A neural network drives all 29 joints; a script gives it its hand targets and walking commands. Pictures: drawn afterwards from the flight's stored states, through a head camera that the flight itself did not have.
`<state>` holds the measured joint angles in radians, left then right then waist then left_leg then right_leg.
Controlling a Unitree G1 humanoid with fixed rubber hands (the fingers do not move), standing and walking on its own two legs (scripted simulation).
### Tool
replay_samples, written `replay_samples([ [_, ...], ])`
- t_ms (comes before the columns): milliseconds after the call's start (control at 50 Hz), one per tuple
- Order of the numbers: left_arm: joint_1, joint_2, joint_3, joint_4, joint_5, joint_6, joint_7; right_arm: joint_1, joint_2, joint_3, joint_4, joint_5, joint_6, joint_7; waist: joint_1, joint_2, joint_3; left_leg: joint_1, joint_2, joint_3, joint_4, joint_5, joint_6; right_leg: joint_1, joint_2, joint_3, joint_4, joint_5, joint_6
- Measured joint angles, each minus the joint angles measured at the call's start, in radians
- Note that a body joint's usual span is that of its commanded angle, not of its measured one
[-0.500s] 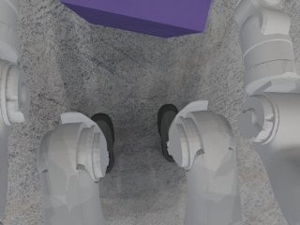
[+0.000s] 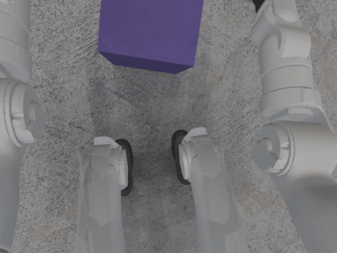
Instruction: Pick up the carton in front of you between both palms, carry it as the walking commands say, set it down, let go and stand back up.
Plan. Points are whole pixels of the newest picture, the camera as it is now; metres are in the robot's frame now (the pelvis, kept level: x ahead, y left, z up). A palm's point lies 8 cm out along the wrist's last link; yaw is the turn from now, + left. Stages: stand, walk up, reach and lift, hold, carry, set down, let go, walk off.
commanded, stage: set down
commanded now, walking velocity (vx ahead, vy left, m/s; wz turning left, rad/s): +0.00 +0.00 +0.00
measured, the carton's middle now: (150, 27) +0.57 -0.01 -0.35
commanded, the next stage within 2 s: let go in 0.50 s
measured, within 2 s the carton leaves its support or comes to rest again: neither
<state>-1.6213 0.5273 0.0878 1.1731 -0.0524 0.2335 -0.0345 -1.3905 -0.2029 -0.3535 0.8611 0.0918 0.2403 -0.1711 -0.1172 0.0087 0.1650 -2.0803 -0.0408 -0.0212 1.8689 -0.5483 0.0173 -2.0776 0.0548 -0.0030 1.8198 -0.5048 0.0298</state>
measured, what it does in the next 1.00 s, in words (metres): rises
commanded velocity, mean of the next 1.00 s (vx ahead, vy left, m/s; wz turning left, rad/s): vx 0.00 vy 0.00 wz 0.00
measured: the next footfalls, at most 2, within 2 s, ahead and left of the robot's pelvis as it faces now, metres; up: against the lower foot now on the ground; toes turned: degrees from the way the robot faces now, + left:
none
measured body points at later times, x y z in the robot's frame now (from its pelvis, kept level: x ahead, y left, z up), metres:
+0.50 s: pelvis +0.03 +0.00 +0.14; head +0.36 +0.01 +0.44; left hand +0.63 +0.19 +0.04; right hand +0.56 -0.21 +0.04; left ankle +0.09 +0.11 -0.44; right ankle +0.11 -0.12 -0.44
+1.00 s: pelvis +0.08 -0.01 +0.25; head +0.31 +0.01 +0.63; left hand +0.47 +0.21 +0.13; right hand +0.44 -0.23 +0.14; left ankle +0.09 +0.11 -0.44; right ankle +0.11 -0.12 -0.44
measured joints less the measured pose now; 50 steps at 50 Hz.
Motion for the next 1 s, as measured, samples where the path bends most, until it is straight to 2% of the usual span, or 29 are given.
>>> replay_samples([
  [240, 0.096, -0.032, 0.028, -0.132, 0.027, 0.046, -0.008, 0.103, 0.007, -0.014, -0.121, -0.003, 0.036, 0.019, 0.003, 0.002, -0.086, 0.131, -0.009, -0.009, -0.250, 0.056, 0.000, 0.134, -0.004, 0.013, -0.249, 0.052, 0.001],
  [500, 0.170, -0.073, 0.117, -0.102, 0.097, 0.009, -0.040, 0.184, 0.044, -0.052, -0.124, -0.074, 0.011, 0.052, 0.007, 0.014, -0.152, 0.360, -0.014, -0.014, -0.583, 0.160, -0.002, 0.359, -0.012, 0.031, -0.573, 0.151, -0.001],
  [620, 0.232, -0.117, 0.177, -0.123, 0.162, -0.007, -0.036, 0.243, 0.059, -0.068, -0.131, -0.138, -0.007, 0.090, 0.017, 0.008, -0.166, 0.460, -0.016, -0.021, -0.717, 0.206, -0.007, 0.459, -0.017, 0.033, -0.702, 0.194, -0.006],
  [720, 0.417, -0.211, 0.219, -0.249, 0.208, -0.018, 0.016, 0.401, 0.057, -0.035, -0.176, -0.191, -0.037, 0.150, 0.041, 0.000, -0.183, 0.572, -0.019, -0.026, -0.832, 0.238, -0.012, 0.566, -0.023, 0.035, -0.806, 0.219, -0.015],
  [820, 0.682, -0.296, 0.206, -0.405, 0.196, -0.042, 0.065, 0.608, 0.041, 0.036, -0.227, -0.201, -0.068, 0.210, 0.053, -0.006, -0.195, 0.715, -0.020, -0.036, -0.940, 0.260, -0.018, 0.705, -0.028, 0.031, -0.902, 0.233, -0.025],
  [900, 0.867, -0.319, 0.173, -0.481, 0.165, -0.071, 0.070, 0.754, 0.023, 0.094, -0.251, -0.172, -0.096, 0.240, 0.050, -0.014, -0.201, 0.836, -0.015, -0.043, -1.011, 0.269, -0.023, 0.824, -0.026, 0.027, -0.969, 0.240, -0.033],
  [1000, 1.041, -0.319, 0.135, -0.514, 0.136, -0.114, 0.055, 0.918, 0.014, 0.148, -0.267, -0.131, -0.137, 0.256, 0.046, -0.022, -0.212, 0.988, -0.005, -0.046, -1.079, 0.269, -0.027, 0.974, -0.019, 0.026, -1.036, 0.243, -0.040],
])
